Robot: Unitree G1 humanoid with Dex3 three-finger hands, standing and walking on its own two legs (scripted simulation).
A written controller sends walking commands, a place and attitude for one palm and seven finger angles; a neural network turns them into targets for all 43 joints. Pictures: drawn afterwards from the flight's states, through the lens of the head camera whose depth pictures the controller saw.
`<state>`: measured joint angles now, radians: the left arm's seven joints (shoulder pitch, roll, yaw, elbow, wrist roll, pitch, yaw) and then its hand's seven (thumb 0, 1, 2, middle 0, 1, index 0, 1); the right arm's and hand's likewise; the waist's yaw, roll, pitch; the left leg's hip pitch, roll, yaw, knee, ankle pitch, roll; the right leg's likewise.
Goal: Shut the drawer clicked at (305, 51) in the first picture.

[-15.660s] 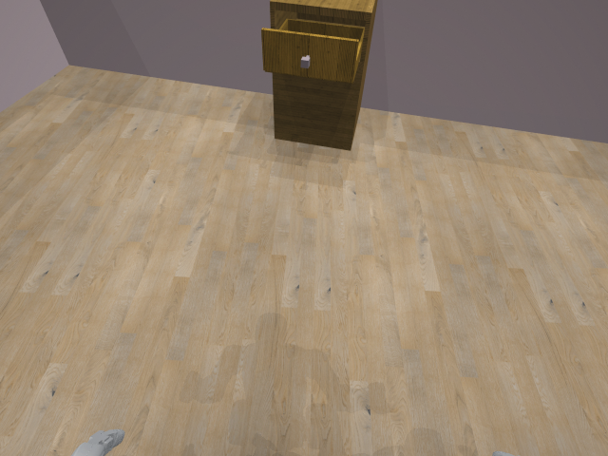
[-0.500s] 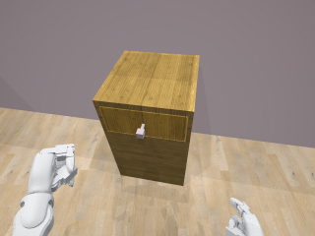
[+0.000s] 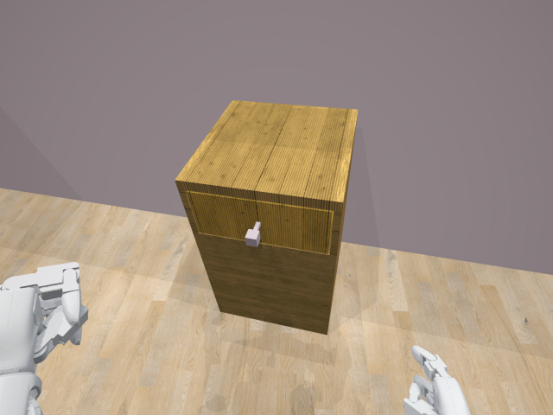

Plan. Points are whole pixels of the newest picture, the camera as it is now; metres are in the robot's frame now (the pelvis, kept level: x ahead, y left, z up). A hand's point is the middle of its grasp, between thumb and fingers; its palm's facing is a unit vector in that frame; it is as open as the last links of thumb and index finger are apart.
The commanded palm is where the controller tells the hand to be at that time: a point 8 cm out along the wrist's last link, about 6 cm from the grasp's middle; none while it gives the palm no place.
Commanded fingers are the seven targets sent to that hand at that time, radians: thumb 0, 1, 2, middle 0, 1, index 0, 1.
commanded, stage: step back with the hand held close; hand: left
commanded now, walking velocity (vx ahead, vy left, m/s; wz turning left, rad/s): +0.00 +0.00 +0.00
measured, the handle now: (254, 233) +0.60 +0.15 -0.19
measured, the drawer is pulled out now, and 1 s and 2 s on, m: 0.00 0.00 0.00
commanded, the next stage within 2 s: stop stepping back and stand still in 1.60 s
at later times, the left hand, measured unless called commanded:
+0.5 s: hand (38, 335) +0.15 +0.26 +0.16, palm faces +0.33 -0.79 -0.51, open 3.2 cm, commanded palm +0.09 +0.30 +0.18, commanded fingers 0.00 0.90 0.90 -1.40 -1.60 -1.40 -1.60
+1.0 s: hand out of the picture +0.11 +0.27 +0.16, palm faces +0.37 -0.77 -0.52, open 3.2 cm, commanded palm +0.03 +0.31 +0.18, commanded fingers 0.00 0.90 0.90 -1.40 -1.60 -1.40 -1.60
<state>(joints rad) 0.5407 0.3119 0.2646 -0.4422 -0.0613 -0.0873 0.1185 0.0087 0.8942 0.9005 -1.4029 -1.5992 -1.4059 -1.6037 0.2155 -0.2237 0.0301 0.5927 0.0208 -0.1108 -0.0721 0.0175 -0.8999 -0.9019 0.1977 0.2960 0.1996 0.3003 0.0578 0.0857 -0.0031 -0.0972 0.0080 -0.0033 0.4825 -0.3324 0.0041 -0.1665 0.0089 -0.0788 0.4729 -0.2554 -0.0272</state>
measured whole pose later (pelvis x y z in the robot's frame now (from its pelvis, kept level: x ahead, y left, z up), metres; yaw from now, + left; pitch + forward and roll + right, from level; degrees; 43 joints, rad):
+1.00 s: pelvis -0.09 +0.03 -0.01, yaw +2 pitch +1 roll -1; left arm 0.60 0.44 0.42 -0.59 0.00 -0.27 0.16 0.01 0.89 0.90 -1.41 -1.60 -1.41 -1.60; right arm 0.23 -0.21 -0.01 0.56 0.00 -0.07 -0.07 0.02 -0.90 -0.90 0.20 0.30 0.20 0.30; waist -0.02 -0.02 0.04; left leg -0.40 -0.04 -0.01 0.60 -0.23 0.05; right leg -0.40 0.01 0.00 0.54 -0.17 0.01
